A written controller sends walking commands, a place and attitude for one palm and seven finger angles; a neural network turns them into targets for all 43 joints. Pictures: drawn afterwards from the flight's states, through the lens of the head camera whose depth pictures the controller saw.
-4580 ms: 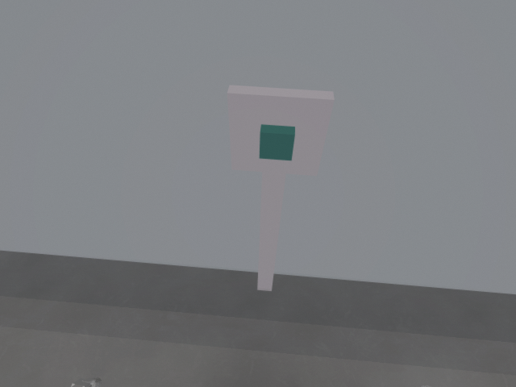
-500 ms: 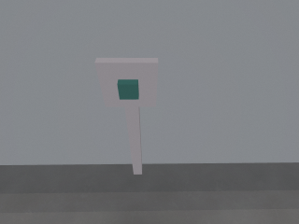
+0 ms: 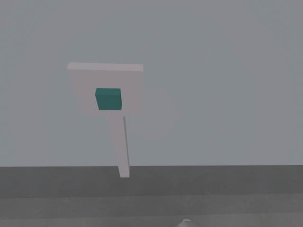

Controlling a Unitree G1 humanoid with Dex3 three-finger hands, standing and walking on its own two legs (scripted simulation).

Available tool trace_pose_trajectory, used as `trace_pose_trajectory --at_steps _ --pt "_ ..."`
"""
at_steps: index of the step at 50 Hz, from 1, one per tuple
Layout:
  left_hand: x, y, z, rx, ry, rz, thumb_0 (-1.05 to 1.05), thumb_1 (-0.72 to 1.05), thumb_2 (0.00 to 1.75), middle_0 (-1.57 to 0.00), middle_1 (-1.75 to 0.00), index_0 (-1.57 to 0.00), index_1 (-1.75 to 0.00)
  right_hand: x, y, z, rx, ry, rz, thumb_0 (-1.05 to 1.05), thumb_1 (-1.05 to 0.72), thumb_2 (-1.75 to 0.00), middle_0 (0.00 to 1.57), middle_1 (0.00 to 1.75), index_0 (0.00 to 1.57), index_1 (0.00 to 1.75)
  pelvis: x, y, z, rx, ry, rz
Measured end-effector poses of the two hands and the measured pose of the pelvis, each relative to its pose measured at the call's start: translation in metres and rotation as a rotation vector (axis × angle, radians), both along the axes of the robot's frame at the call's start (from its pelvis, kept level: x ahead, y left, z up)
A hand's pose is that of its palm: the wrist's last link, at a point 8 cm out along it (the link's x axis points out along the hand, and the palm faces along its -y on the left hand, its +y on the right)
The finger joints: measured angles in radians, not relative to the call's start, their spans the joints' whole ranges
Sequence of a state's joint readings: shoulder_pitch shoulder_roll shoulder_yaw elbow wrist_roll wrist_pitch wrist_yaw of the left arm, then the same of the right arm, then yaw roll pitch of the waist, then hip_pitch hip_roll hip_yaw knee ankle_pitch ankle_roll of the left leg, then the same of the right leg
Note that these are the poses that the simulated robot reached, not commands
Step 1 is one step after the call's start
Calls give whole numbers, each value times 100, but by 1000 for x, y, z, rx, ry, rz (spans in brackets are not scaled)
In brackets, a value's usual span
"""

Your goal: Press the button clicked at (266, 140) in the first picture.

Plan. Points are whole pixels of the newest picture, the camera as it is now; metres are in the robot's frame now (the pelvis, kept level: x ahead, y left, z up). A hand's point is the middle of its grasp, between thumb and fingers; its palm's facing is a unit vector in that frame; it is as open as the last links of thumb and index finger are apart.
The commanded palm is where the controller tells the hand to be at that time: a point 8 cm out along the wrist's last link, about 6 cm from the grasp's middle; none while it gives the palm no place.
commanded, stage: come to a stop and stand still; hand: left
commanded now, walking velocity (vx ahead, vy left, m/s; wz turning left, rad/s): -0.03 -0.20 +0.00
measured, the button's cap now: (109, 98) +0.46 +0.16 +0.05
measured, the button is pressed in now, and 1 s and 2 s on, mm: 0 0 0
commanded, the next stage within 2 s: look again from close up in 1.46 s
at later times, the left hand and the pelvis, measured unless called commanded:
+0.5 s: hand out of the picture +0.08 +0.14 -0.20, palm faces +0.11 -0.98 -0.17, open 7.3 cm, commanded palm none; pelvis +0.01 -0.05 -0.02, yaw +3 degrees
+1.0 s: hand out of the picture -0.06 +0.11 -0.18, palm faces +0.05 -0.98 -0.20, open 7.4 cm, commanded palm none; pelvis -0.02 -0.05 +0.00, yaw +1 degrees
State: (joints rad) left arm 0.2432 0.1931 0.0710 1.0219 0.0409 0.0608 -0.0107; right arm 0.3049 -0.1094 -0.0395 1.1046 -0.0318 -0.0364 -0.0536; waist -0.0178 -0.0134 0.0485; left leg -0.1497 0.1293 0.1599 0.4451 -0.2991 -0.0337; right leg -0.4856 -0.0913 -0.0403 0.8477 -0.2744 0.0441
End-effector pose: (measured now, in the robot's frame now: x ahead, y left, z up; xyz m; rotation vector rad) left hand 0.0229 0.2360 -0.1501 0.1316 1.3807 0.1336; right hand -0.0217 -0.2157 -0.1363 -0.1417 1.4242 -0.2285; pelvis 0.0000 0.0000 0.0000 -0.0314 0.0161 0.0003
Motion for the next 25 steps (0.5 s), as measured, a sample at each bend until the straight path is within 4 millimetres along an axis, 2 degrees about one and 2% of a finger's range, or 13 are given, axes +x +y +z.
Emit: trace_pose_trajectory --at_steps 4,6,8,11,14,17,22,25 --pt "48 -12 5 53 -69 -38 1 92 90 -20 -30 -20 -30 -6 -32 -11 17 61 -45 0 -90 -90 21 30 21 30 14 -29 -7 4 -2 7" --pt "69 -21 1 85 -122 -47 1 92 90 -20 -30 -20 -30 -6 -53 -24 24 91 -52 0 -90 -90 21 30 21 30 24 -46 -19 30 2 19" --pt "81 -34 2 101 -154 -43 0 92 90 -20 -30 -20 -30 0 -73 -31 14 116 -41 0 -90 -90 21 30 21 30 27 -54 -23 13 -4 25" --pt "90 -54 5 93 -176 -45 0 91 90 -20 -30 -20 -30 20 -94 -30 -10 94 -19 0 -91 -90 20 30 20 30 30 -61 -20 14 -13 34" --pt "92 -71 4 65 -186 -32 0 91 90 -20 -30 -20 -30 46 -105 -24 -28 35 16 0 -91 -90 20 30 20 30 29 -65 -16 24 -22 44" --pt "87 -80 0 31 -195 -3 0 91 90 -20 -30 -20 -30 74 -106 -18 -41 -31 59 0 -91 -90 20 30 20 30 26 -64 -15 25 -27 53" --pt "65 -66 -14 9 -189 42 -1 91 90 -21 -30 -20 -30 112 -89 -6 -57 -159 117 0 -91 -90 20 30 20 30 16 -55 -19 12 -34 61" --pt "46 -52 -20 6 -143 65 -1 91 90 -20 -30 -20 -30 120 -73 1 -55 -216 140 0 -91 -90 20 30 20 30 10 -47 -19 17 -42 54"
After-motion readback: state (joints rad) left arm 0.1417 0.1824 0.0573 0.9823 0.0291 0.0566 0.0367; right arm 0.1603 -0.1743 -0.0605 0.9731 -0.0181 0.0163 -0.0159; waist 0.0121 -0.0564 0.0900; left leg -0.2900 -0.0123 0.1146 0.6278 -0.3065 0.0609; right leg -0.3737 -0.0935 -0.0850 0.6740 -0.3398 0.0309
